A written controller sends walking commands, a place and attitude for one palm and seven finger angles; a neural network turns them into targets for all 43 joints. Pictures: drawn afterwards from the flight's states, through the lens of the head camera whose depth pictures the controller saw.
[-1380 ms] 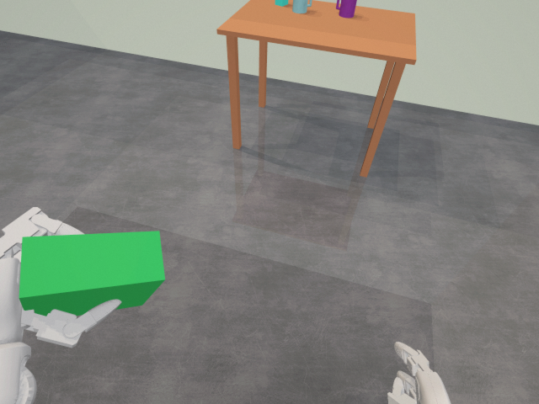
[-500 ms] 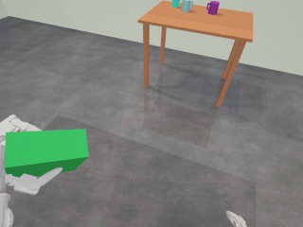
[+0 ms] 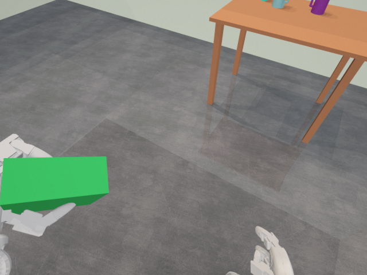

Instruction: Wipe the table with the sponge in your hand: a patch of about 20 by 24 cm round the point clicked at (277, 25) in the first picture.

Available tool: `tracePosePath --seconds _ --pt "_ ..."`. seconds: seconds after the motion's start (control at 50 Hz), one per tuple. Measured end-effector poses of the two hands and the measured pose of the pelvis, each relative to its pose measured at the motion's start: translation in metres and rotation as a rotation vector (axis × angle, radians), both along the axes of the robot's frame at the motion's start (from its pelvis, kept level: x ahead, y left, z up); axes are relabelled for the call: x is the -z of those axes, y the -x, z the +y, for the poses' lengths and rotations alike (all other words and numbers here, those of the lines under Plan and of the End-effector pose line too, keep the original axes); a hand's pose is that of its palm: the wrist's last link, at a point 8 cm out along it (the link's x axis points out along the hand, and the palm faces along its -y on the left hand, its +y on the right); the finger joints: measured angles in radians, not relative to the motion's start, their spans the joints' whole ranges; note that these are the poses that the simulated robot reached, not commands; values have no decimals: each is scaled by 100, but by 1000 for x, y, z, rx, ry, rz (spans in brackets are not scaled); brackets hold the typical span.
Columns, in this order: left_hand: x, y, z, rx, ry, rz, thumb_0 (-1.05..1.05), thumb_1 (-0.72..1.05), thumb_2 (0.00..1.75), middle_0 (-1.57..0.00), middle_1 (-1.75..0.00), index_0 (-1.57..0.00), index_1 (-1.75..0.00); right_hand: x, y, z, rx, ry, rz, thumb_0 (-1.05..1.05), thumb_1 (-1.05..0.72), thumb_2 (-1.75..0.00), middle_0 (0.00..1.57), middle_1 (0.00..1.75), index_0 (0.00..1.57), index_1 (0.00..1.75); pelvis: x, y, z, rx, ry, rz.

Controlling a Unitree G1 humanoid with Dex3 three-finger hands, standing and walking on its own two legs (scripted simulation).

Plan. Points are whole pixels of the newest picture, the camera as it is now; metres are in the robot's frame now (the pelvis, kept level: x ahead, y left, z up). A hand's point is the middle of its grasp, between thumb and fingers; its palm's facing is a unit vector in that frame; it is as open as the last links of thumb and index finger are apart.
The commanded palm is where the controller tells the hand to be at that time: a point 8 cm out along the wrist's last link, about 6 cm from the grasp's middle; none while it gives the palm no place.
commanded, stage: walk to a spot facing it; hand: left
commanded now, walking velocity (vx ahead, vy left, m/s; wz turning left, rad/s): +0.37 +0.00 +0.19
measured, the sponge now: (70, 185) +0.22 +0.20 +0.16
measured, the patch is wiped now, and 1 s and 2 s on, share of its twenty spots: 0.00 0.00 0.00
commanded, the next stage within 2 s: none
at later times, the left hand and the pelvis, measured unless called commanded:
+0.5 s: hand (69, 119) +0.35 +0.25 +0.17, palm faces +0.51 -0.77 -0.38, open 9.9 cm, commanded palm +0.29 +0.28 +0.18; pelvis +0.15 -0.01 -0.02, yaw +4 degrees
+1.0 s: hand (107, 83) +0.48 +0.22 +0.16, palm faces +0.51 -0.74 -0.43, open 9.9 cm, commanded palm +0.40 +0.26 +0.18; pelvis +0.30 -0.04 +0.00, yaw +10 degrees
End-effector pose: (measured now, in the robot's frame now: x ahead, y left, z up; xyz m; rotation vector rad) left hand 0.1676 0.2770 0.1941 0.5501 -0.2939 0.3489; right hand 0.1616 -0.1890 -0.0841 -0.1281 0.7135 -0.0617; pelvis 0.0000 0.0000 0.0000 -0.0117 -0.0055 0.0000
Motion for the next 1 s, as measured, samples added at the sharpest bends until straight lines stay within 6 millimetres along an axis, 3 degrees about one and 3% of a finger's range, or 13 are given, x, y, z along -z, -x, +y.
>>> tracePosePath --seconds 0.06,0.12,0.22,0.3,0.42,0.48,0.54,0.62,0.7,0.78,0.88,1.0 --pt "10 -16 -11 -44 -31 -3 0 -47 98 -78 -132 -78 -132 20 -23 -18 -22 4 14 1 -90 -90 21 30 21 30 16 -20 -18 -28 -15 -8" --pt "21 -33 -20 -67 24 6 0 -47 98 -78 -132 -78 -132 32 -41 -41 -47 47 73 1 -90 -90 21 30 21 30 19 -32 -26 -49 -14 -25" --pt "21 -55 -29 -55 41 62 0 -47 98 -78 -132 -78 -132 17 -64 -74 -13 112 122 1 -91 -90 20 30 21 30 6 -59 -32 -74 -20 -12" --pt "10 -73 -26 -50 6 59 0 -47 98 -78 -132 -78 -132 0 -83 -88 -2 163 132 1 -91 -90 20 30 21 30 -3 -83 -33 -86 -31 7" --pt "2 -106 -6 -77 7 -34 0 -47 98 -78 -132 -78 -132 -10 -123 -80 -7 213 110 1 -91 -90 20 30 20 30 1 -126 -19 -86 -31 6" --pt "10 -130 8 -80 21 -99 0 -47 98 -78 -132 -78 -132 -4 -149 -66 10 210 62 1 -91 -90 20 30 20 30 15 -147 -8 -76 -34 -8" --pt "17 -158 17 -82 38 -96 0 -47 98 -78 -132 -78 -132 -1 -171 -42 4 149 40 1 -91 -90 20 30 20 30 14 -160 -6 -85 -29 -15" --pt "7 -180 10 -57 33 -66 0 -47 98 -78 -132 -78 -132 -4 -193 -13 -30 52 27 1 -91 -90 20 30 20 30 5 -179 -8 -81 -7 4" --pt "-8 -191 -6 -35 2 -43 0 -47 98 -78 -132 -78 -132 -3 -211 1 -68 -6 41 1 -91 -90 20 30 21 30 -4 -204 -14 -86 12 17" --pt "-8 -206 -11 -96 -29 -4 0 -47 98 -78 -132 -78 -132 10 -233 -5 -96 -24 81 1 -90 -90 21 30 21 30 -3 -233 -27 -105 14 13" --pt "12 -233 -20 -189 -1 2 0 -47 98 -78 -132 -78 -132 38 -274 -37 -135 22 122 1 -90 -90 21 30 21 30 15 -264 -44 -152 -1 -5" --pt "17 -265 -26 -172 52 35 0 -47 98 -79 -132 -78 -132 18 -322 -74 -112 133 143 1 -91 -90 20 30 21 30 4 -298 -43 -182 -17 3"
